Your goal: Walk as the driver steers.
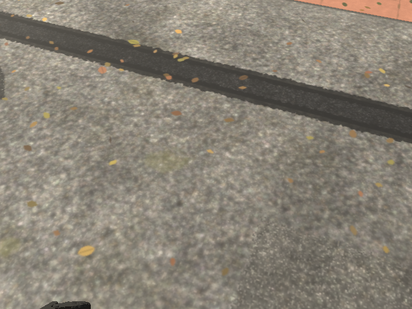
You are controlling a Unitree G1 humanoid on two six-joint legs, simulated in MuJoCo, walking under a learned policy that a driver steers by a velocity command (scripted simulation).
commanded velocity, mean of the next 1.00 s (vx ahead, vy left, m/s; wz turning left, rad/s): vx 0.28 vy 0.00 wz -0.18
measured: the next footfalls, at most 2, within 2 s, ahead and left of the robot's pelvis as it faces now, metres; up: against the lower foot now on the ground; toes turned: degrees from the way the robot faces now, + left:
left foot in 0.42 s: +0.37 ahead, +0.16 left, +0.00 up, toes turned +3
right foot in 0.90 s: +0.36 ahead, -0.09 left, +0.00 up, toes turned -16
